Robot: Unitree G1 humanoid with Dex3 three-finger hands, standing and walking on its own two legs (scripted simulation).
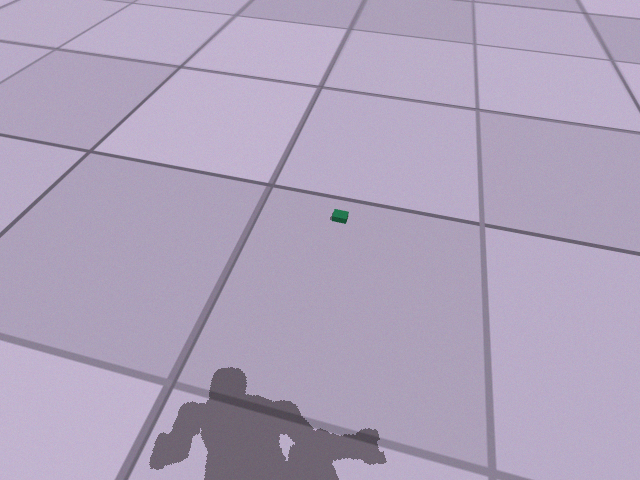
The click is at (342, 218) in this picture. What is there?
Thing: small brick
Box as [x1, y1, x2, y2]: [332, 209, 348, 223]
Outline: 334,209 332,220 345,223 348,212
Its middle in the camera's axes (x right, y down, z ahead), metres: +0.10 -0.08 +1.72
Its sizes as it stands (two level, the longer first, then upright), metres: 0.065 0.048 0.031
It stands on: the floor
